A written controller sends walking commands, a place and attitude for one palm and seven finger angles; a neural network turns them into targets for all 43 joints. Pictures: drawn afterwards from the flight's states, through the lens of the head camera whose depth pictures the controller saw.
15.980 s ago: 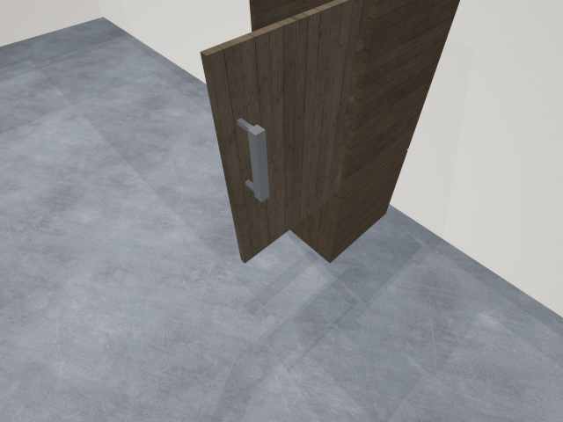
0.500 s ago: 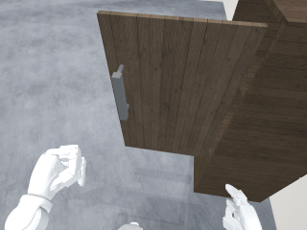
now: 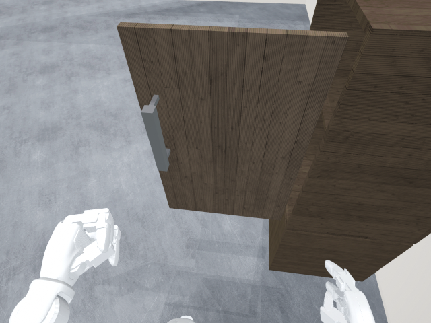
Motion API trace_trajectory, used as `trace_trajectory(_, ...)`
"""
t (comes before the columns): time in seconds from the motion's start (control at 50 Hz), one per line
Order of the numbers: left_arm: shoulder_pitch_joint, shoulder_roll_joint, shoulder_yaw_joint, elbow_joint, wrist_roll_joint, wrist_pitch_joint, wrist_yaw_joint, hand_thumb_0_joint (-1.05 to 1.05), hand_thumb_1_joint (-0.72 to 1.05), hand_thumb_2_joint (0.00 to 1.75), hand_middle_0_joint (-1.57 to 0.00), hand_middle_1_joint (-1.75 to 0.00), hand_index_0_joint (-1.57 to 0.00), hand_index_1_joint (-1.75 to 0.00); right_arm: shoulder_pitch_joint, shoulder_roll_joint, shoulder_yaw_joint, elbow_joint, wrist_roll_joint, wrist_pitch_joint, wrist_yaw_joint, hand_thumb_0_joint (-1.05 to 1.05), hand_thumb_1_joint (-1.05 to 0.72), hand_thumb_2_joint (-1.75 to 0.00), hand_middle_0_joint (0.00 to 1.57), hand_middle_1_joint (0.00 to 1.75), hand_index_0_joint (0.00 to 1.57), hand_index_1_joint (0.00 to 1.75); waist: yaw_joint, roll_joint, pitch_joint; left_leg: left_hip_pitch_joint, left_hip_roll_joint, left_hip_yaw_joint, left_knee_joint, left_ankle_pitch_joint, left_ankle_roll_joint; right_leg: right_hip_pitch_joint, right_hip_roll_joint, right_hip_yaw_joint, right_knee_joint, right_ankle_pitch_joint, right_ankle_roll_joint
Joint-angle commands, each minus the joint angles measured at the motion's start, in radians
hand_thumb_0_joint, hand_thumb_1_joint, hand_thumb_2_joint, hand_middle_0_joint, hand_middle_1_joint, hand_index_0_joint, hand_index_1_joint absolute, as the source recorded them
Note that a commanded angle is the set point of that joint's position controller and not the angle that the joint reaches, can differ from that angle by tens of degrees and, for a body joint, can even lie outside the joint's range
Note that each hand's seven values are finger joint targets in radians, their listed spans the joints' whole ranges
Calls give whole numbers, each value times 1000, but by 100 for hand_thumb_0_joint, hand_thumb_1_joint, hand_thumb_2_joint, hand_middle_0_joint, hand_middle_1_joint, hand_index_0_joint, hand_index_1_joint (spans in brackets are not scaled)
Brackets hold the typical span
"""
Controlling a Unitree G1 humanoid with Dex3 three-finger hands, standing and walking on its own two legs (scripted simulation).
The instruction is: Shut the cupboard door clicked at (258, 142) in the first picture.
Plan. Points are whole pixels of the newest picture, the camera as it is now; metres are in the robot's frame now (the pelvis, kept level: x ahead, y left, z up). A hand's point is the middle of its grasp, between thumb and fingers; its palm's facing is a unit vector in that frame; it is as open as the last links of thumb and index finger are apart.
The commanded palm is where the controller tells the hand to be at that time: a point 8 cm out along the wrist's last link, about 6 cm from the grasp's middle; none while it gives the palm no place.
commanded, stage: bring the fist close to the handle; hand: left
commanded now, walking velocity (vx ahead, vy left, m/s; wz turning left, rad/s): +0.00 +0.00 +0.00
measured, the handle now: (159, 135) +0.48 +0.16 +0.07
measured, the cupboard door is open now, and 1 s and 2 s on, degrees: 90 90 85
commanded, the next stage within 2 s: push the door shut along its arc in 1.38 s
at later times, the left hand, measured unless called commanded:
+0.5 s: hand (137, 203) +0.30 +0.16 +0.08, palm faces -0.07 -1.00 -0.05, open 3.1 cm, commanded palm +0.28 +0.21 +0.08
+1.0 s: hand (159, 172) +0.37 +0.14 +0.08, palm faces -0.08 -1.00 -0.03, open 3.1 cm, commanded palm +0.35 +0.19 +0.08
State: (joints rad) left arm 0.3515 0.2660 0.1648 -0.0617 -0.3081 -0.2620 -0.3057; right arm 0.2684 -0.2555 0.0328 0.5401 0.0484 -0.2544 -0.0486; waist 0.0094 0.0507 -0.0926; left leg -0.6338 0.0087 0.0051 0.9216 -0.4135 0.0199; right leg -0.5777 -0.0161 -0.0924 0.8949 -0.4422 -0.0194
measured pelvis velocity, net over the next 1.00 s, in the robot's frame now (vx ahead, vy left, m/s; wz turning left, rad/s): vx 0.02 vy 0.00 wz -0.02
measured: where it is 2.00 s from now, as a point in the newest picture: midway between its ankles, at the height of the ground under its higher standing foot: outside the picture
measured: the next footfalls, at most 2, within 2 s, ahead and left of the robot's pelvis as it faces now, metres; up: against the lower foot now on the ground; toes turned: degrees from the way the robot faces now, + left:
none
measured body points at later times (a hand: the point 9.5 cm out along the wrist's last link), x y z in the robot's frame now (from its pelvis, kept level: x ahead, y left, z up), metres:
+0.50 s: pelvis +0.01 -0.01 +0.01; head +0.05 -0.02 +0.45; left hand +0.30 +0.21 +0.09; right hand +0.17 -0.25 -0.08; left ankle +0.03 +0.11 -0.69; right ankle +0.01 -0.11 -0.69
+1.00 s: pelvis +0.02 +0.00 +0.01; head +0.06 -0.02 +0.46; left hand +0.37 +0.19 +0.09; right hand +0.16 -0.25 -0.09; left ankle +0.03 +0.11 -0.69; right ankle +0.01 -0.11 -0.69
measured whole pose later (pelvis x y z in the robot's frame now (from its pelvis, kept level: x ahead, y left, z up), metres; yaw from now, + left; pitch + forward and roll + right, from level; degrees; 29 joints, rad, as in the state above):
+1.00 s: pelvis +0.02 +0.00 +0.01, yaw -1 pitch +9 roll +0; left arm -0.21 0.22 0.12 0.41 -0.21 -0.26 -0.17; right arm 0.26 -0.25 0.02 0.61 0.04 -0.15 -0.02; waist -0.03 0.03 -0.09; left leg -0.61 0.00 0.03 0.85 -0.40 0.02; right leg -0.58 -0.02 -0.06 0.86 -0.44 -0.02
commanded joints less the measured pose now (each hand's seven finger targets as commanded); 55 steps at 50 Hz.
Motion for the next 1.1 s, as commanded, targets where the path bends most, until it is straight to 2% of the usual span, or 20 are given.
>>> trace_trajectory(0.0, -166, 151, 88, -199, -21, -74, -1, 0, 90, 90, -130, -150, -130, -150, -75, -128, -50, -149, 5, -67, -19, 0, -90, -90, 20, 30, 20, 30, -21, -37, -102, 68, -16, -33, -137, 97, 10, 46, 19, 83, -178, 81, 5)
trace_trajectory(0.14, -331, 132, 51, -124, 1, -60, 15, 0, 90, 90, -130, -150, -130, -150, -68, -129, -50, -122, 9, -75, -24, 0, -90, -90, 20, 30, 20, 30, -37, -30, -148, 98, -14, -32, -144, 100, 11, 39, 13, 76, -176, 95, 10)
trace_trajectory(0.26, -360, 134, 67, -58, 10, -35, 31, 0, 90, 90, -130, -150, -130, -150, -72, -123, -50, -126, 8, -60, -15, 0, -90, -90, 20, 30, 20, 30, -14, -32, -197, 117, -19, -15, -155, 191, 9, 102, 5, 77, -167, 225, 11)
trace_trajectory(0.3, -342, 162, 104, -19, 13, -30, 42, 0, 90, 90, -130, -150, -130, -150, -64, -127, -52, -122, 4, -52, -11, 0, -90, -90, 20, 30, 20, 30, -4, -71, -202, 103, -17, -12, -154, 214, 7, 128, 3, 78, -167, 256, 13)
trace_trajectory(0.32, -363, 130, 75, -16, 14, -32, 41, 0, 90, 90, -130, -150, -130, -150, -68, -121, -51, -124, 6, -50, -7, 0, -90, -90, 20, 30, 20, 30, -12, -52, -192, 107, -20, -8, -156, 220, 7, 122, 1, 78, -167, 274, 14)
trace_trajectory(0.38, -408, 143, 82, -13, 21, -44, 52, 0, 90, 90, -130, -150, -130, -150, -61, -126, -57, -119, 7, -46, -4, 0, -90, -90, 20, 30, 20, 30, -14, -42, -208, 123, -18, -5, -156, 229, 5, 114, 2, 72, -160, 286, 13)
trace_trajectory(0.42, -419, 103, 40, -10, 29, -48, 56, 0, 90, 90, -130, -150, -130, -150, -61, -123, -58, -120, 6, -43, 0, 0, -90, -90, 20, 30, 20, 30, -22, -56, -211, 138, -16, -5, -159, 252, 8, 114, 5, 63, -155, 313, 12)
trace_trajectory(0.48, -471, 100, 32, 1, 35, -54, 64, 0, 90, 90, -130, -150, -130, -150, -57, -125, -61, -111, 7, -40, 1, 0, -90, -90, 20, 30, 20, 30, -28, -40, -211, 149, -15, -4, -157, 247, 6, 97, 5, 63, -154, 315, 13)
trace_trajectory(0.5, -478, 140, 65, 13, 42, -56, 75, 0, 90, 90, -130, -150, -130, -150, -54, -132, -63, -102, 4, -35, -1, 0, -90, -90, 20, 30, 20, 30, -28, -58, -210, 145, -13, -5, -153, 248, 7, 102, 4, 66, -156, 312, 14)
trace_trajectory(0.52, -497, 110, 36, 27, 45, -54, 75, 0, 90, 90, -130, -150, -130, -150, -55, -127, -60, -103, 5, -31, 1, 0, -90, -90, 20, 30, 20, 30, -34, -63, -214, 145, -14, -4, -156, 248, 8, 101, 3, 67, -156, 315, 14)
trace_trajectory(0.6, -652, 150, 52, 80, 58, -57, 89, 0, 90, 90, -130, -150, -130, -150, -57, -134, -59, -78, 4, -13, -5, 0, -90, -90, 20, 30, 20, 30, -45, -37, -206, 149, -10, -7, -156, 214, 7, 79, 2, 74, -161, 267, 12)
trace_trajectory(0.68, -682, 127, 48, 104, 55, -63, 98, 0, 90, 90, -130, -150, -130, -150, -53, -127, -62, -77, 3, -2, 2, 0, -90, -90, 20, 30, 20, 30, -28, -12, -292, 198, -11, -6, -157, 301, 3, 126, 2, 65, -140, 367, 6)
trace_trajectory(0.74, -703, 92, 19, 167, 63, -56, 103, 0, 90, 90, -130, -150, -130, -150, -43, -127, -62, -70, 3, 14, 8, 0, -90, -90, 20, 30, 20, 30, -39, -47, -275, 190, -8, -4, -160, 310, 1, 118, 3, 60, -143, 385, 10)
trace_trajectory(0.8, -714, 132, 55, 247, 73, -47, 113, 0, 90, 90, -130, -150, -130, -150, -37, -136, -65, -63, 2, 35, 10, 0, -90, -90, 20, 30, 20, 30, -35, -87, -234, 161, -7, -2, -163, 281, 3, 117, 2, 66, -157, 364, 11)
trace_trajectory(0.82, -755, 91, 13, 234, 76, -51, 112, 0, 90, 90, -130, -150, -130, -150, -38, -130, -63, -68, 4, 40, 13, 0, -90, -90, 20, 30, 20, 30, -45, -72, -243, 173, -8, -1, -167, 293, 4, 114, 3, 64, -152, 377, 10)
trace_trajectory(0.88, -810, 85, 10, 223, 79, -65, 126, 0, 90, 90, -130, -150, -130, -150, -35, -127, -67, -70, 3, 48, 17, 0, -90, -90, 20, 30, 20, 30, -43, -49, -277, 207, -4, -4, -165, 316, 0, 109, 6, 58, -145, 384, 6)
trace_trajectory(0.96, -905, 85, 0, 283, 94, -79, 150, 0, 90, 90, -130, -150, -130, -150, -24, -129, -67, -49, 3, 64, 19, 0, -90, -90, 20, 30, 20, 30, -61, -56, -263, 199, -2, -5, -163, 295, 0, 88, 8, 62, -147, 365, 7)
trace_trajectory(1.02, -850, 136, 54, 316, 102, -83, 162, 0, 90, 90, -130, -150, -130, -150, -24, -132, -70, -57, -1, 79, 22, 0, -90, -90, 20, 30, 20, 30, -33, -58, -288, 194, -3, 0, -175, 287, -1, 124, 6, 68, -151, 358, 4)
trace_trajectory(1.04, -869, 104, 29, 295, 99, -88, 160, 0, 90, 90, -130, -150, -130, -150, -28, -127, -68, -63, 0, 82, 24, 0, -90, -90, 20, 30, 20, 30, -38, -43, -301, 205, -5, 4, -175, 303, 1, 127, 5, 68, -151, 379, 4)
trace_trajectory(1.08, -878, 108, 31, 314, 99, -91, 160, 0, 90, 90, -130, -150, -130, -150, -24, -127, -69, -59, 1, 88, 26, 0, -90, -90, 20, 30, 20, 30, -41, -52, -288, 205, -2, 3, -178, 302, -1, 122, 8, 64, -152, 376, 4)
